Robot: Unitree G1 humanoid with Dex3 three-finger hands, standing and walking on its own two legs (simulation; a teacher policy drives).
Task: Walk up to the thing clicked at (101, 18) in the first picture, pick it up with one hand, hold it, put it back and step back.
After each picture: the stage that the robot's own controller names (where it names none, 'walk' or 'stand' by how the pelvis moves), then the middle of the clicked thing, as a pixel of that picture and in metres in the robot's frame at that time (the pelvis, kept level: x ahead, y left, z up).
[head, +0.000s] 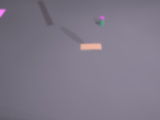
stand; (101, 21) +1.93 -0.27 -0.72
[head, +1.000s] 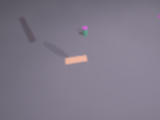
walk; (85, 31) +1.80 +0.10 -0.70
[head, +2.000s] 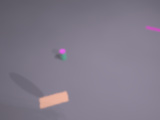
walk; (63, 54) +1.21 +0.28 -0.71
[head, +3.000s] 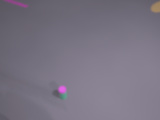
walk; (62, 92) +0.75 +0.20 -0.71
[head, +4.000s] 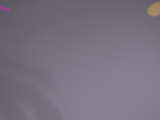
walk; out of the picture +0.42 +0.21 -0.70
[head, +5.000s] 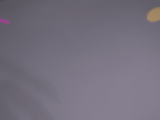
stand; out of the picture +0.36 +0.21 -0.73
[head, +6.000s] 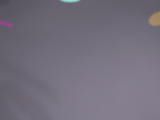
stand; out of the picture +0.35 +0.21 -0.73
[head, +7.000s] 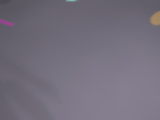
stand; out of the picture +0.35 +0.21 -0.73
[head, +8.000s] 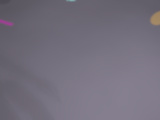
stand; out of the picture +0.34 +0.21 -0.73
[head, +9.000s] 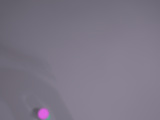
go down; (44, 115) +0.37 +0.22 -0.62
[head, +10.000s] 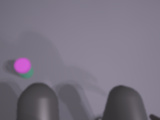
go down; (24, 68) +0.42 +0.27 -0.31
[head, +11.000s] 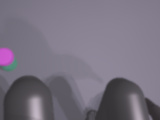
close in; (6, 60) +0.41 +0.29 -0.27
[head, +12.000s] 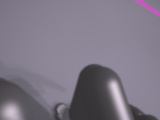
close in; out of the picture +0.39 +0.32 -0.21
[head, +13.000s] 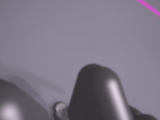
close; out of the picture +0.38 +0.32 -0.21
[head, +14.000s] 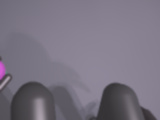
lift; out of the picture +0.33 +0.29 -0.09
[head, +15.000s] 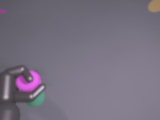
hold; (31, 89) +0.33 +0.18 +0.04
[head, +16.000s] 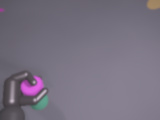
hold; (35, 93) +0.33 +0.17 +0.00
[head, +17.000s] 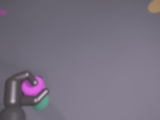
hold; (36, 93) +0.33 +0.17 +0.00
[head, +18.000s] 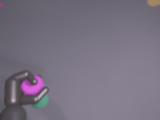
crouch; (36, 92) +0.34 +0.17 -0.02
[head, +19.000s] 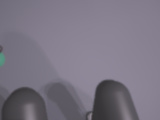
lower; out of the picture +0.44 +0.27 -0.11
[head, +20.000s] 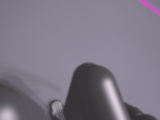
lower; out of the picture +0.40 +0.34 -0.22
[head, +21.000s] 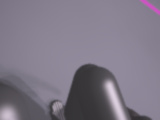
lower; out of the picture +0.39 +0.34 -0.22
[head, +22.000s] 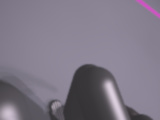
lower; out of the picture +0.39 +0.34 -0.22
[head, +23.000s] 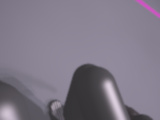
lower; out of the picture +0.39 +0.34 -0.22
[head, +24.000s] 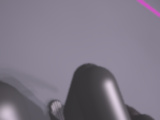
open; out of the picture +0.38 +0.34 -0.22
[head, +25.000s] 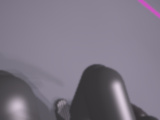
rise; out of the picture +0.39 +0.33 -0.22
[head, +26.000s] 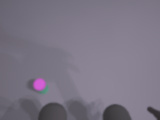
walk; (41, 86) +0.43 +0.25 -0.48
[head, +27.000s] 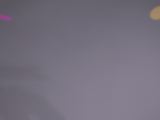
stand; out of the picture +0.38 +0.22 -0.67
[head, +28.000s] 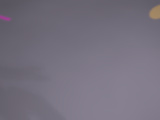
stand; out of the picture +0.39 +0.22 -0.67
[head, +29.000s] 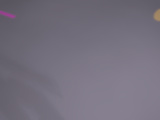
stand; out of the picture +0.38 +0.21 -0.70
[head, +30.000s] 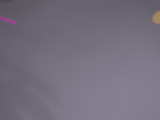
stand; out of the picture +0.38 +0.21 -0.72
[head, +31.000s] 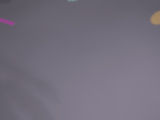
stand; out of the picture +0.37 +0.21 -0.73
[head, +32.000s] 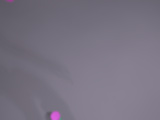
walk; (56, 118) +0.42 +0.23 -0.70
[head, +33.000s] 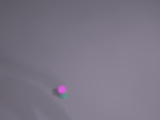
walk; (63, 92) +0.62 +0.20 -0.70
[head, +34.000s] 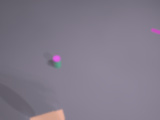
walk; (57, 61) +0.92 +0.22 -0.70
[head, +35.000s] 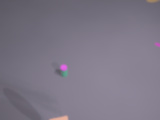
stand; (64, 70) +0.98 +0.20 -0.71
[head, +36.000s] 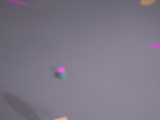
stand; (62, 73) +1.01 +0.21 -0.73
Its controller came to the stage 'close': yes
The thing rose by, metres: 0.71
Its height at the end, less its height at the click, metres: +0.00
